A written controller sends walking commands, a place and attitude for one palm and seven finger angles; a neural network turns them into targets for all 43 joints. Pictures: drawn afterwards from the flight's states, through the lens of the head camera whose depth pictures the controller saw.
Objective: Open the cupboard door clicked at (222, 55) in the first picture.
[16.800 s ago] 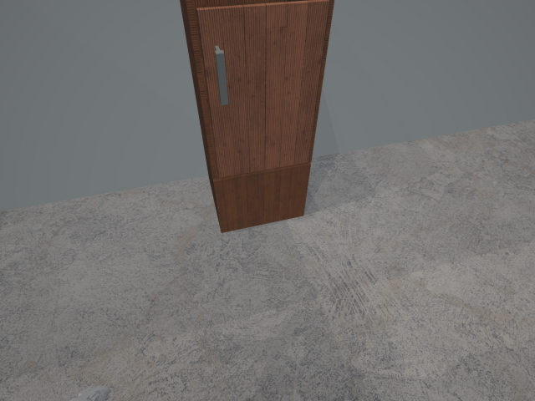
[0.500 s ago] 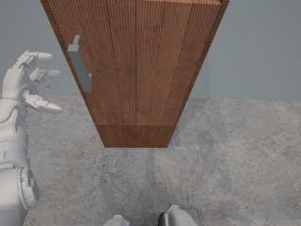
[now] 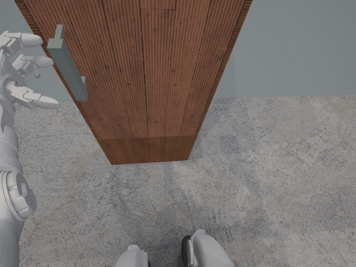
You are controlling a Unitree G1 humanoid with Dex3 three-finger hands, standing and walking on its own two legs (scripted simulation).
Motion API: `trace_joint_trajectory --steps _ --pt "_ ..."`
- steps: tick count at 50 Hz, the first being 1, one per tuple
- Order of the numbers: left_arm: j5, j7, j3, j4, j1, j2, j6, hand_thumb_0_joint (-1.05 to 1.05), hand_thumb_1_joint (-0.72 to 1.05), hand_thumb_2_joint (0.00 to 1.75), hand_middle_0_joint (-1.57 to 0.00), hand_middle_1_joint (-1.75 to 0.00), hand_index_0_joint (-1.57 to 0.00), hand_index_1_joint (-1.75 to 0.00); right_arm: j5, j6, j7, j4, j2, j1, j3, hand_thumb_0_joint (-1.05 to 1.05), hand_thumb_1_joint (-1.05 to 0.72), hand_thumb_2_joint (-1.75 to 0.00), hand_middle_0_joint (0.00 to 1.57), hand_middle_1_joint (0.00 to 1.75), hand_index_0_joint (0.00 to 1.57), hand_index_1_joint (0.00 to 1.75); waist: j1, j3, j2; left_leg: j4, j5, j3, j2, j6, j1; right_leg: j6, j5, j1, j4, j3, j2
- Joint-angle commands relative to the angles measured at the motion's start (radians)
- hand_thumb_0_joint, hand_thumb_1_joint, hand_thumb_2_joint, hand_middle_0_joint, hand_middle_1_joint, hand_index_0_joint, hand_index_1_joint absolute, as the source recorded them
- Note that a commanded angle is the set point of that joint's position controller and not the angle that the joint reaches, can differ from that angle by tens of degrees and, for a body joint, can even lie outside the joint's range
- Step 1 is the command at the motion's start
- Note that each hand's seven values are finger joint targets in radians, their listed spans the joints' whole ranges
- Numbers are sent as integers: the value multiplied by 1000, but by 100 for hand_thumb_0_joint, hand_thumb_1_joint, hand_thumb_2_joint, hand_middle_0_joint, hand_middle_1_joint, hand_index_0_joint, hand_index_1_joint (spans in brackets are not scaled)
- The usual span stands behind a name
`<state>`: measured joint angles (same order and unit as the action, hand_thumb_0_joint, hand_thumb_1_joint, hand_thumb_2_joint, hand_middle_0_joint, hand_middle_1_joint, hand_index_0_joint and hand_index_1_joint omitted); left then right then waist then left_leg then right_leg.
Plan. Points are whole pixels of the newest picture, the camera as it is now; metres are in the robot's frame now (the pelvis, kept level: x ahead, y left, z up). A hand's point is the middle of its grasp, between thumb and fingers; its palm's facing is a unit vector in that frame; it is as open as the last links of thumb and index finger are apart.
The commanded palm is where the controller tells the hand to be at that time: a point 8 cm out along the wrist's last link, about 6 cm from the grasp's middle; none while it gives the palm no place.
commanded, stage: move the hooked fingers beside the handle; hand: left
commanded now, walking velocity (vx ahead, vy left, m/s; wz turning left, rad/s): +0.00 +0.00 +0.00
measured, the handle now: (72, 66) +0.52 +0.19 +0.08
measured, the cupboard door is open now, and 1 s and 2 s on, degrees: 0 0 0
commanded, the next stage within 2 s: slide the fingers in behind the handle in 0.90 s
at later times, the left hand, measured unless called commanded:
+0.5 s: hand (36, 85) +0.47 +0.25 +0.09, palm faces -0.02 -1.00 +0.00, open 14.0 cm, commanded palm +0.46 +0.29 +0.08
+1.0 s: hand (40, 82) +0.48 +0.24 +0.09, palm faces -0.02 -1.00 -0.01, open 14.0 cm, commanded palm +0.46 +0.29 +0.08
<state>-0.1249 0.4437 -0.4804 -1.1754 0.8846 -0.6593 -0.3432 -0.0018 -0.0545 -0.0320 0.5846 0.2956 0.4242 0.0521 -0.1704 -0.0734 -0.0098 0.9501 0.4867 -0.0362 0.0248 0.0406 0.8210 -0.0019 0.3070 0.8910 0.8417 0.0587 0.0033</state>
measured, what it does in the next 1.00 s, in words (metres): stands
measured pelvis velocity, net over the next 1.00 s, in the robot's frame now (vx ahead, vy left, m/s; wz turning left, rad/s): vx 0.00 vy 0.00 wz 0.01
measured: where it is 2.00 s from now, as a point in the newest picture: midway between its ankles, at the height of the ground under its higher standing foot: outside the picture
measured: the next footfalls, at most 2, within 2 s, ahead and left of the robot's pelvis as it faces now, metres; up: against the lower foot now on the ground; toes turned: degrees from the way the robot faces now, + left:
none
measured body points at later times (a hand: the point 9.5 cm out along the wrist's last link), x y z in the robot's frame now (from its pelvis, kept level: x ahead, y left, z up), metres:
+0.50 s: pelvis +0.01 +0.00 +0.00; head +0.12 +0.02 +0.44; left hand +0.47 +0.30 +0.09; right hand +0.05 -0.27 -0.10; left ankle -0.03 +0.09 -0.68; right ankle +0.05 -0.13 -0.68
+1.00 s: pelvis +0.00 +0.00 +0.00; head +0.12 +0.02 +0.43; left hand +0.47 +0.29 +0.09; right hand +0.01 -0.28 -0.10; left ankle -0.03 +0.09 -0.68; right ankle +0.05 -0.13 -0.68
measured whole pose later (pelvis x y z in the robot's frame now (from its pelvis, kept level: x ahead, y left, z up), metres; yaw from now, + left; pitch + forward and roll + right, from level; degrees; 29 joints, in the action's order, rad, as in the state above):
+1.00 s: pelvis +0.00 +0.00 +0.00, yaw +1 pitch +19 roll -3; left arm -0.15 0.44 -0.43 -1.14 0.85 -0.60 -0.36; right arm -0.01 -0.07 -0.03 0.60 0.29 0.41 0.05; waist -0.15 -0.08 -0.01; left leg 0.96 0.49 -0.02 0.02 0.04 0.81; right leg -0.01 0.31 0.87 0.85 0.07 0.00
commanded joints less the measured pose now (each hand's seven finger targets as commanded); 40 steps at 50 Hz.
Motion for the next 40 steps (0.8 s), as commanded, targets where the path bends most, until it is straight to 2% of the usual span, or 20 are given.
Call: trace_joint_trajectory --steps 1,4,5,6,7,9,12,13,15,16,17,19,24,25,27,31,33,37,39,40 --pt "-40 11 -58 225 320 -309 -62 0 -50 30 -30 -120 -30 -120 -1 -5 -6 -75 186 157 -71 0 -90 -90 20 30 20 30 32 -513 -100 -123 -516 68 2 -24 -216 -21 -331 -390 -35 -35 38" --pt "-41 14 -54 257 309 -299 -55 0 -50 30 -30 -120 -30 -120 -3 -15 -6 -79 184 152 -75 0 -90 -90 20 30 20 30 34 -491 -119 -134 -495 63 -1 -18 -218 -21 -322 -388 -45 -34 37" --pt "-46 16 -44 288 329 -288 -61 0 -50 30 -30 -120 -30 -120 -3 -16 -7 -84 182 149 -74 0 -90 -90 20 30 20 30 30 -490 -158 -132 -532 65 1 -21 -247 -26 -331 -372 -42 -33 40" --pt "-46 13 -67 300 322 -315 -64 0 -50 30 -30 -120 -30 -120 -2 -19 -7 -76 183 156 -78 0 -90 -90 20 30 20 30 38 -506 -156 -131 -555 71 4 -25 -272 -23 -330 -368 -44 -32 41" --pt "-47 13 -56 294 297 -293 -63 0 -50 30 -30 -120 -30 -120 -2 -19 -5 -79 179 152 -76 0 -90 -90 20 30 20 30 38 -506 -161 -129 -561 68 3 -27 -272 -22 -332 -368 -44 -33 41" --pt "-50 10 -52 277 291 -288 -62 0 -50 30 -30 -120 -30 -120 -5 -20 -6 -76 178 145 -74 0 -90 -90 20 30 20 30 32 -452 -122 -137 -514 66 3 -21 -238 -21 -315 -368 -53 -31 41" --pt "-51 15 -27 293 309 -257 -65 0 -50 30 -30 -120 -30 -120 -4 -19 -7 -70 173 140 -75 0 -90 -90 20 30 20 30 31 -459 -179 -135 -553 70 4 -30 -286 -24 -315 -344 -51 -27 40" --pt "-54 17 -8 299 307 -230 -64 0 -50 30 -30 -120 -30 -120 -3 -18 -6 -70 172 139 -76 0 -90 -90 20 30 20 30 27 -459 -164 -133 -554 71 5 -29 -292 -22 -313 -339 -52 -26 41" --pt "-61 20 -16 286 278 -233 -63 0 -50 30 -30 -120 -30 -120 -4 -18 -7 -74 174 139 -77 0 -90 -90 20 30 20 30 30 -457 -140 -130 -577 75 5 -30 -289 -26 -323 -343 -48 -23 42" --pt "-60 22 1 285 295 -217 -60 0 -50 30 -30 -120 -30 -120 -5 -19 -7 -67 172 133 -75 0 -90 -90 20 30 20 30 24 -447 -162 -132 -575 74 7 -33 -293 -23 -318 -330 -49 -24 40" --pt "-59 21 17 269 286 -191 -55 0 -50 30 -30 -120 -30 -120 -5 -19 -6 -66 170 132 -76 0 -90 -90 20 30 20 30 22 -433 -135 -133 -560 77 6 -32 -288 -22 -305 -321 -50 -19 40" --pt "-62 16 39 281 302 -164 -53 0 -50 30 -30 -120 -30 -120 -5 -16 -4 -69 169 122 -76 0 -90 -90 20 30 20 30 18 -429 -138 -135 -524 76 3 -31 -279 -21 -287 -317 -52 -21 38" --pt "-48 -12 38 252 358 -177 -60 0 -50 30 -30 -120 -30 -120 -6 -10 -9 -67 170 115 -72 0 -90 -90 20 30 20 30 5 -399 -96 -133 -451 79 -2 -25 -236 -21 -255 -308 -47 -24 34" --pt "-49 -19 19 284 385 -199 -72 0 -50 30 -30 -120 -30 -120 -3 -7 -11 -68 170 114 -70 0 -90 -90 20 30 20 30 13 -424 -144 -126 -483 81 -4 -29 -256 -26 -270 -308 -37 -26 32" --pt "-33 -32 -18 290 381 -254 -84 0 -50 30 -30 -120 -30 -120 -2 -7 -10 -66 170 117 -71 0 -90 -90 20 30 20 30 28 -485 -165 -118 -516 81 -3 -37 -277 -24 -289 -330 -29 -31 32" --pt "-37 -28 -45 284 345 -281 -89 0 -50 30 -30 -120 -30 -120 -3 -7 -8 -72 170 115 -69 0 -90 -90 20 30 20 30 38 -512 -133 -118 -535 79 -2 -35 -259 -24 -326 -383 -25 -33 33" --pt "-39 -17 -49 269 295 -282 -76 0 -50 30 -30 -120 -30 -120 -5 -8 -7 -82 171 109 -67 0 -90 -90 20 30 20 30 49 -502 -124 -125 -513 69 -4 -29 -229 -24 -331 -406 -28 -35 32" --pt "-40 11 3 201 300 -238 -42 0 -50 30 -30 -120 -30 -120 -11 -13 -12 -84 174 107 -61 0 -90 -90 20 30 20 30 21 -400 -89 -138 -400 57 -9 -16 -160 -19 -283 -380 -47 -36 31" --pt "-40 13 9 215 323 -234 -45 0 -50 30 -30 -120 -30 -120 -9 -10 -13 -83 178 115 -65 0 -90 -90 20 30 20 30 18 -394 -92 -144 -371 65 -8 -16 -168 -21 -241 -354 -53 -34 32" --pt "-48 17 36 240 355 -199 -56 0 -50 30 -30 -120 -30 -120 -8 -7 -15 -85 175 113 -65 0 -90 -90 20 30 20 30 5 -401 -113 -140 -396 70 -6 -18 -198 -26 -243 -331 -48 -30 35"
